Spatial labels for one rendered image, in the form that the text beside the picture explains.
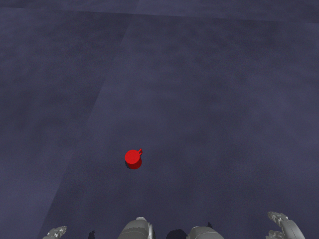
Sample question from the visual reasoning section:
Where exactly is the mug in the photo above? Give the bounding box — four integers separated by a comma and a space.
125, 149, 143, 169

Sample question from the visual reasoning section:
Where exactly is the right robot hand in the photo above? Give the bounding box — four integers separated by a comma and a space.
266, 212, 305, 239

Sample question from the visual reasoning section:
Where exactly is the left robot hand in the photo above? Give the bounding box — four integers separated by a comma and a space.
43, 226, 67, 239

